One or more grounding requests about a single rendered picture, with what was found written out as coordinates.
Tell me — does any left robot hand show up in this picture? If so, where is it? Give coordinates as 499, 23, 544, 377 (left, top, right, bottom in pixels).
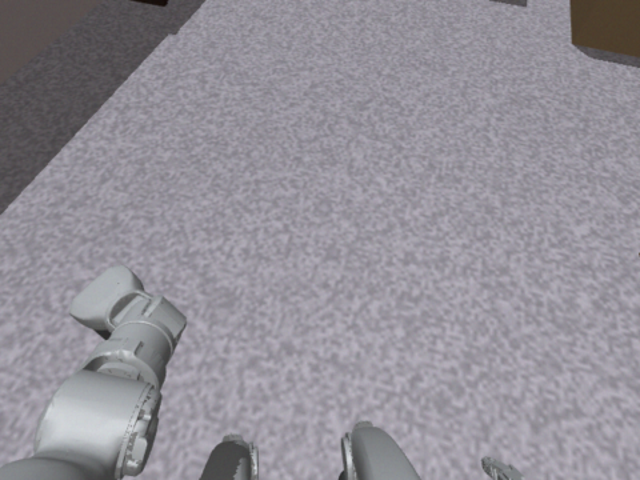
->
69, 265, 144, 330

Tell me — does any left robot arm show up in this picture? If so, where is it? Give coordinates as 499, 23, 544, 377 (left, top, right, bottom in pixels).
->
0, 289, 187, 480

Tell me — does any right robot hand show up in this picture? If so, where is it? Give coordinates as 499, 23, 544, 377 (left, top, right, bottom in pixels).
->
481, 457, 525, 480

